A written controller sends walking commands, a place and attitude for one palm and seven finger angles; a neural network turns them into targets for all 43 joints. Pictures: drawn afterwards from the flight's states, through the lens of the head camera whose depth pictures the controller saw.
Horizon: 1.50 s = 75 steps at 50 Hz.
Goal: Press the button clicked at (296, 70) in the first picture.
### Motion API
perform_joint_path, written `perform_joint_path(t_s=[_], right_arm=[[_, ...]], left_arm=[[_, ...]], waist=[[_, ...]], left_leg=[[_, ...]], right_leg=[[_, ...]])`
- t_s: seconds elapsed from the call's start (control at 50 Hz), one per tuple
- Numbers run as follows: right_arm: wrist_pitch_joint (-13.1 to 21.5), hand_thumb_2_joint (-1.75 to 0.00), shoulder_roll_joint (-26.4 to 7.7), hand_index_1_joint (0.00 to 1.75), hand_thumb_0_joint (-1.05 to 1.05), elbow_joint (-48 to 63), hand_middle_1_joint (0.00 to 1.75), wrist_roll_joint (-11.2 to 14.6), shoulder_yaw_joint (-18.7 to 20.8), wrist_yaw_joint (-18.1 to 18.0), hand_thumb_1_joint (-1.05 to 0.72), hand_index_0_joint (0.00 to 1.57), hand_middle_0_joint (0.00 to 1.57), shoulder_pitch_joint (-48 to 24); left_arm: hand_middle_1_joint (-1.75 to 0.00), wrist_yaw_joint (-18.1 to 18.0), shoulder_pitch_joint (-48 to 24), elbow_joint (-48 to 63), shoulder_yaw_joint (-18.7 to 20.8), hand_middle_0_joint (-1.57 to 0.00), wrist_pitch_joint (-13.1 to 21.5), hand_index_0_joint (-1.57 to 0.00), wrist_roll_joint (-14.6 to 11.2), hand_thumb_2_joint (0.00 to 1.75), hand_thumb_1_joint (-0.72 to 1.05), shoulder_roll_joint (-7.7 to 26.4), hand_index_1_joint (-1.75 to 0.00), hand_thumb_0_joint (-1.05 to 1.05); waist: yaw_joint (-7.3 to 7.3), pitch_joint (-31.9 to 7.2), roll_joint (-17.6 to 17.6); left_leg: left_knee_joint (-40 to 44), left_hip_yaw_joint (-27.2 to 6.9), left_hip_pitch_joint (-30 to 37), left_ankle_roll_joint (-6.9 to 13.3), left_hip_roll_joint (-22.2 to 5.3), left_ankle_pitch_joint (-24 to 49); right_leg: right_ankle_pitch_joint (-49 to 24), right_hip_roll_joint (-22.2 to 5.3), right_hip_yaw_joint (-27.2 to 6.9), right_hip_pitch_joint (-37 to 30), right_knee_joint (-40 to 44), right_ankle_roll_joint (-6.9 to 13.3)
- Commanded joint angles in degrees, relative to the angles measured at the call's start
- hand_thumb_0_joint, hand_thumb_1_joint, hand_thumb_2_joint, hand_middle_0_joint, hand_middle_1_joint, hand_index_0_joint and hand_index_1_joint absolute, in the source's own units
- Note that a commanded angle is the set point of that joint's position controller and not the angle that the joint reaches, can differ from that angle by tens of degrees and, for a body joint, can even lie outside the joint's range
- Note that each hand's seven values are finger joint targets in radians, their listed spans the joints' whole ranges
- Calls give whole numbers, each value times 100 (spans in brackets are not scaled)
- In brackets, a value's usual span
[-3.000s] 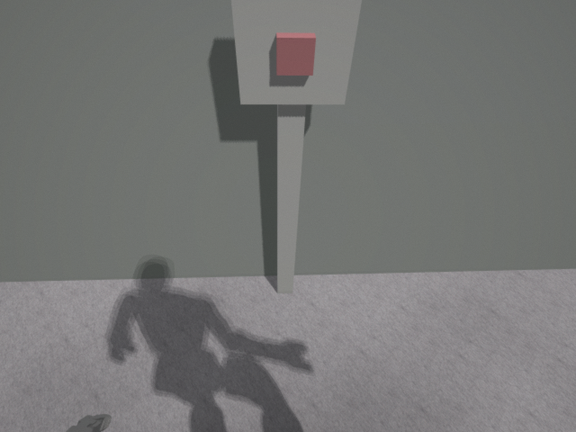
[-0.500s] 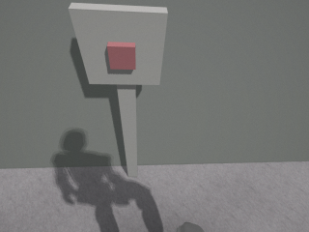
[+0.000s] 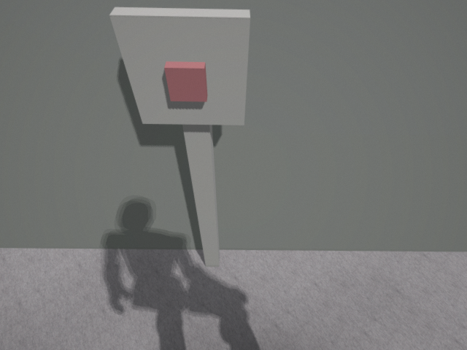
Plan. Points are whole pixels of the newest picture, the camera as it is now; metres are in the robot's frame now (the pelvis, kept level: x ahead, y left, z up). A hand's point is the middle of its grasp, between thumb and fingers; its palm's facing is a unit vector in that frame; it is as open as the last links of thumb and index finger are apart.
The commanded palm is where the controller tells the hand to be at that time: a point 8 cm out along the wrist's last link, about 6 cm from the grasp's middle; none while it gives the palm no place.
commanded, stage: come to a stop and stand still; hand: left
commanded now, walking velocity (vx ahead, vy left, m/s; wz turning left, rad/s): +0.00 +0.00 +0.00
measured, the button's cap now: (187, 81) +0.51 +0.14 +0.19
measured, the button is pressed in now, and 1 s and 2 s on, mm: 0 0 0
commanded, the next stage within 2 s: look again from close up in 0.48 s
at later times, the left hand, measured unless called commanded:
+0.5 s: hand out of the picture +0.00 +0.23 -0.17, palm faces +0.00 -0.98 -0.19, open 7.3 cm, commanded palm none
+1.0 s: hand out of the picture -0.04 +0.22 -0.18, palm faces +0.01 -0.99 -0.17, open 7.4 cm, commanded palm none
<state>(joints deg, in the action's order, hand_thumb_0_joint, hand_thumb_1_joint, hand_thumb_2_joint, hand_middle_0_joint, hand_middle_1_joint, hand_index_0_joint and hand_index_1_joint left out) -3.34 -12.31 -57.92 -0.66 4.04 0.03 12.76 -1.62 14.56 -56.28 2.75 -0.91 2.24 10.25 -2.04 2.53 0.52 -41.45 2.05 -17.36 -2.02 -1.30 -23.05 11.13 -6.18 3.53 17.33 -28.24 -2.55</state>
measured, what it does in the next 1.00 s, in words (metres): steps on the spot: left foot, then right foot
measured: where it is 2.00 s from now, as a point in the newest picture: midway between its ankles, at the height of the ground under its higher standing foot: outside the picture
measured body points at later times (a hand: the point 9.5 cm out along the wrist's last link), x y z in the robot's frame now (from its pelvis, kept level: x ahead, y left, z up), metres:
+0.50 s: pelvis +0.00 +0.06 +0.01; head +0.01 +0.06 +0.46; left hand +0.01 +0.28 -0.16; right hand -0.02 -0.16 -0.16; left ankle -0.03 +0.12 -0.74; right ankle -0.03 -0.07 -0.74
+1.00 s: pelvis -0.03 +0.06 +0.00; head -0.04 +0.07 +0.45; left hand -0.04 +0.28 -0.16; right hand -0.02 -0.16 -0.15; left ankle -0.03 +0.12 -0.74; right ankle -0.03 -0.07 -0.74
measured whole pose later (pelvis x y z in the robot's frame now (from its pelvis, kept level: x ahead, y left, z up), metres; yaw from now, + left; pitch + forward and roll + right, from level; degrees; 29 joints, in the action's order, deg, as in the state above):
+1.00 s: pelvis -0.03 +0.06 +0.00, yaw -1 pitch -1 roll +0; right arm 1.0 -9.2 -61.0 -0.6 -0.2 -1.5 17.5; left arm -2.2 19.3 -62.6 -1.1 0.5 1.2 7.5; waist -0.1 -0.4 0.1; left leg -26.4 5.4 -11.5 4.9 3.1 -14.0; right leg 14.3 -2.6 2.9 11.9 -27.6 -1.2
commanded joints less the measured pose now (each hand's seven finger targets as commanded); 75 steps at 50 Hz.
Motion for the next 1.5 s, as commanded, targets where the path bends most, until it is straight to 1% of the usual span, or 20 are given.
perform_joint_path(t_s=[0.0, 0.02, 0.04, 0.12, 0.16, 0.24, 0.3, 0.36, 0.38, 0.54, 0.56, 0.58, 0.62, 0.76, 0.84, 1.12, 1.24, 1.32, 1.42, 1.48], right_arm=[[298, -90, -332, 30, 0, 68, 30, 2, -39, -52, -90, 20, 20, 918], [330, -90, -733, 30, 0, 151, 30, -59, 22, -70, -90, 20, 20, 829], [301, -90, -911, 30, 0, 248, 30, -63, 35, -108, -90, 20, 20, 574], [375, -90, -414, 30, 0, 148, 30, -60, -169, -242, -90, 20, 20, -36], [414, -90, -387, 30, 0, 7, 30, -32, -188, -268, -90, 20, 20, 196], [439, -90, -369, 30, 0, -285, 30, -42, -180, -303, -90, 20, 20, 548], [475, -90, -295, 30, 0, -399, 30, 9, -204, -300, -90, 20, 20, 567], [494, -90, -43, 30, 0, -490, 30, 39, -270, -256, -90, 20, 20, 600], [452, -90, -51, 30, 0, -569, 30, 15, -269, -250, -90, 20, 20, 654], [468, -90, -6, 30, 0, -833, 30, 8, -357, -253, -90, 20, 20, 790], [559, -90, -310, 30, 0, -327, 30, 78, -403, -153, -90, 20, 20, 424], [577, -90, -248, 30, 0, -193, 30, 33, -426, -123, -90, 20, 20, 373], [611, -90, -54, 30, 0, -242, 30, -29, -424, -176, -90, 20, 20, 873], [518, -90, -168, 30, 0, -96, 30, -15, -366, -165, -90, 20, 20, 780], [522, -90, -227, 30, 0, -70, 30, -22, -344, -151, -90, 20, 20, 747], [542, -90, -212, 30, 0, -274, 30, -1, -381, -161, -90, 20, 20, 705], [449, -90, -385, 30, 0, -335, 30, -48, -237, -196, -90, 20, 20, 807], [422, -90, -439, 30, 0, -295, 30, -72, -139, -244, -90, 20, 20, 869], [451, -90, -284, 30, 0, -243, 30, -82, -124, -254, -90, 20, 20, 901], [467, -90, -1, 30, 0, -193, 30, -78, -199, -239, -90, 20, 20, 863]], left_arm=[[-30, -45, 61, 229, 226, -20, -49, -20, -121, 90, 90, 880, -30, 0], [-30, -16, 134, 302, 155, -20, -89, -20, -154, 90, 90, 496, -30, 0], [-30, -27, -69, 311, 109, -20, -112, -20, -112, 90, 90, 395, -30, 0], [-30, 50, 248, -202, 56, -20, -85, -20, -72, 90, 90, 372, -30, 0], [-30, 42, 284, -311, -15, -20, -40, -20, -98, 90, 90, 306, -30, 0], [-30, -9, 128, -403, -92, -20, -13, -20, -131, 90, 90, 193, -30, 0], [-30, -45, 505, -626, -111, -20, 61, -20, -142, 90, 90, 224, -30, 0], [-30, -84, 537, -759, -164, -20, 146, -20, -158, 90, 90, 362, -30, 0], [-30, -89, 486, -789, -150, -20, 176, -20, -156, 90, 90, 344, -30, 0], [-30, -94, 501, -818, -217, -20, 100, -20, -180, 90, 90, 173, -30, 0], [-30, -295, 720, -846, -309, -20, 269, -20, -66, 90, 90, 361, -30, 0], [-30, -260, 775, -775, -286, -20, 355, -20, -105, 90, 90, 498, -30, 0], [-30, -200, 696, -610, -299, -20, 347, -20, -172, 90, 90, 397, -30, 0], [-30, -111, 610, -479, -334, -20, 208, -20, -147, 90, 90, 184, -30, 0], [-30, -87, 722, -427, -318, -20, 188, -20, -122, 90, 90, 174, -30, 0], [-30, -64, 947, -507, -316, -20, 211, -20, -120, 90, 90, 177, -30, 0], [-30, 9, 1004, -478, -275, -20, 103, -20, -38, 90, 90, 86, -30, 0], [-30, 71, 1065, -366, -215, -20, 59, -20, -3, 90, 90, 56, -30, 0], [-30, 92, 1245, -296, -141, -20, 93, -20, -31, 90, 90, 96, -30, 0], [-30, 47, 1489, -306, -84, -20, 105, -20, -51, 90, 90, 224, -30, 0]], waist=[[329, -585, 233], [265, -339, -1274], [311, 21, -1741], [19, 216, -1076], [99, -46, -945], [222, -131, -698], [60, -329, -348], [200, -149, -11], [230, -198, 568], [180, 289, -23], [95, 573, 106], [155, 375, -252], [227, -932, -622], [233, 290, -35], [195, 354, -59], [182, 231, -73], [229, 538, -271], [232, 457, -332], [158, 300, -94], [60, 188, 723]], left_leg=[[2119, -49, 1361, 159, -215, 959], [2615, -1367, 1046, 515, -1275, 1027], [3100, -1825, 289, 888, -1712, 815], [2912, -867, 243, 975, -1063, 1708], [2661, -677, 953, 1028, -1019, 2978], [2415, -832, 1320, 1143, -1172, 3903], [2072, -736, 1143, 849, -944, 3622], [2170, -459, 722, 412, -484, 2485], [2119, -440, 797, 386, -477, 2389], [2569, -493, 684, 454, -520, 1714], [1579, -434, 225, 318, -587, 2973], [1634, -344, 351, 279, -442, 3036], [1534, -515, 763, 399, -460, 3078], [2169, -749, 6, 545, -485, 1034], [2507, -849, -147, 565, -514, 377], [2547, -675, 133, 512, -477, 589], [3019, -1370, -179, 748, -884, -982], [2945, -1660, -163, 941, -1063, -1025], [2342, -1262, -609, 859, -805, -308], [1252, -305, -1204, 637, -179, 174]], right_leg=[[380, -431, -643, 309, 102, 537], [1199, 139, -120, 847, -627, 219], [1817, 345, -19, 882, -1318, 117], [1139, 265, -363, 641, -2307, 177], [1142, 251, -234, 604, -1893, 116], [1202, 227, -186, 120, -753, 104], [-67, 178, -245, -758, 655, 157], [-1481, -339, -697, -1093, 633, 456], [-1549, -228, -696, -1055, 566, 480], [-330, -49, -547, -763, 812, 360], [-1339, -151, -557, -440, 563, 336], [-1870, -239, -547, -546, 333, 432], [-1207, -142, -497, -1117, -67, 557], [156, 57, -435, -454, 251, 487], [129, 86, -386, -513, 265, 462], [-38, -1, -478, -547, 606, 428], [818, 272, -48, -151, 123, 396], [847, 331, -19, 55, -84, 416], [640, 180, -200, -547, 282, 491], [883, -248, -743, -1176, 817, 755]])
